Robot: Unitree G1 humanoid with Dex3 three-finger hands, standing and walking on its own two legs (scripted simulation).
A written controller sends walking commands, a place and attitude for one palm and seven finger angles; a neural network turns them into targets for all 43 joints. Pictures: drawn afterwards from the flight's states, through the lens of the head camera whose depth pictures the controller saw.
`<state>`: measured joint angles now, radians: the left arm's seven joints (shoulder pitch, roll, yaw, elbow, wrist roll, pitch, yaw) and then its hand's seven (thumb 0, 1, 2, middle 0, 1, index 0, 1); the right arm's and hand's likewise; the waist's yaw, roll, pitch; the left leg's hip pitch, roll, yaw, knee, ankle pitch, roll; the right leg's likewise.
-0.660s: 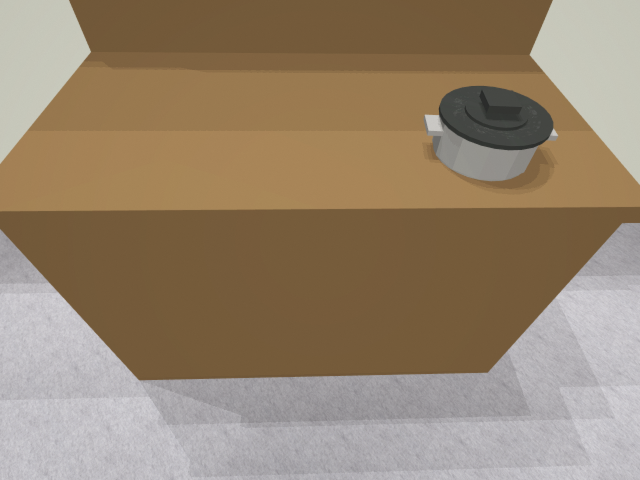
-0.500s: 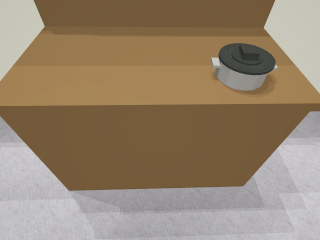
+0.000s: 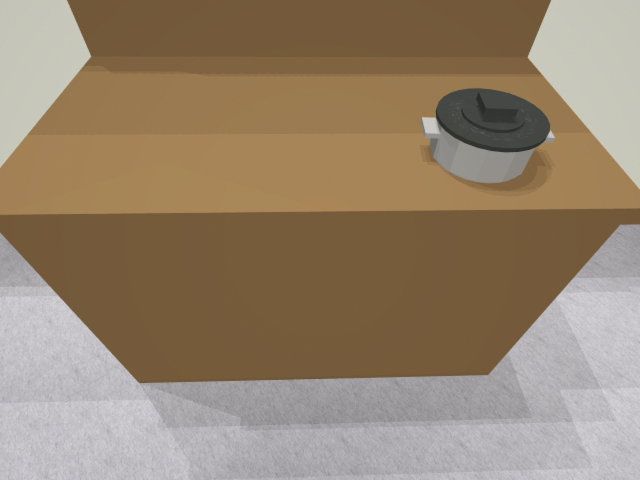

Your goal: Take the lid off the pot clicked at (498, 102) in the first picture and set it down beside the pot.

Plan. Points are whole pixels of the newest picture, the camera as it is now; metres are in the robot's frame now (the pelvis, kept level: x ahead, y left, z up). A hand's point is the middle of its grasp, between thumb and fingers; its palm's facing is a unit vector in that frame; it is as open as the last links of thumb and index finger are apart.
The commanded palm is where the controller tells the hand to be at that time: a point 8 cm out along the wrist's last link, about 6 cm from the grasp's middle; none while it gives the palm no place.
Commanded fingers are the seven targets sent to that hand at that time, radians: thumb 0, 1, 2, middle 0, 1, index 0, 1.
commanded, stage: walk to a spot facing it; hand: left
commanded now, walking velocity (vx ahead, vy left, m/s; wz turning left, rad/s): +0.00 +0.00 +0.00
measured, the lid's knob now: (496, 103) +0.68 -0.26 +0.13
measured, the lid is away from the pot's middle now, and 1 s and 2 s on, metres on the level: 0.00 0.00 0.00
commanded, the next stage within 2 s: none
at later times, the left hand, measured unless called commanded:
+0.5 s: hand out of the picture +0.06 +0.17 -0.18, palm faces -0.11 -0.95 -0.28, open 7.4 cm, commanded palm none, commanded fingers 0.00 0.90 0.90 -0.20 -0.30 -0.20 -0.30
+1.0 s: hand (214, 452) +0.19 +0.17 -0.17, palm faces -0.39 -0.89 -0.26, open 7.4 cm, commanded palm none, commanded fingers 0.00 0.90 0.90 -0.20 -0.30 -0.20 -0.30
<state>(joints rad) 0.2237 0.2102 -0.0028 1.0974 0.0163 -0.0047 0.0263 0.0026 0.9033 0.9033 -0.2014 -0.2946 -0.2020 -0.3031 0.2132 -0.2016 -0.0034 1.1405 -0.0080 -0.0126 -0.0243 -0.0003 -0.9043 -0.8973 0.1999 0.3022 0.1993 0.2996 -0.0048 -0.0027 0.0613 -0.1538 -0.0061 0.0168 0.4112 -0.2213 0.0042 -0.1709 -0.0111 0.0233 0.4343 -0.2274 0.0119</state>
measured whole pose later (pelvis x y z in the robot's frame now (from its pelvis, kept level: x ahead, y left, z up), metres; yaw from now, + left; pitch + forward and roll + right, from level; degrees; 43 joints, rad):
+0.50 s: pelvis -0.01 -0.03 -0.02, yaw -10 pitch -1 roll +1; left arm 0.26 0.20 0.06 0.94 0.02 0.03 0.00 0.00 0.90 0.90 -0.20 -0.29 -0.20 -0.30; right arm 0.18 -0.22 -0.06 0.98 -0.02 0.05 -0.03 0.00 -0.90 -0.90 0.20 0.30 0.20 0.30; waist 0.02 0.03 0.11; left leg -0.33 0.08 0.09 0.84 -0.47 -0.03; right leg -0.34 0.06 0.02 0.71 -0.34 -0.06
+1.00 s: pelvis +0.01 +0.00 -0.01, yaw -26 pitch +1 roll +1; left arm 0.18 0.30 0.10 0.85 0.02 0.06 -0.02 0.01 0.90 0.90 -0.20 -0.29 -0.20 -0.30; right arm 0.16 -0.20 -0.02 0.83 -0.03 0.01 -0.03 0.00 -0.90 -0.90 0.20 0.30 0.20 0.30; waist 0.02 -0.07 0.10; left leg -0.22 0.02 0.02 0.50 -0.31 -0.01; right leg -0.51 0.09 0.10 1.03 -0.45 0.05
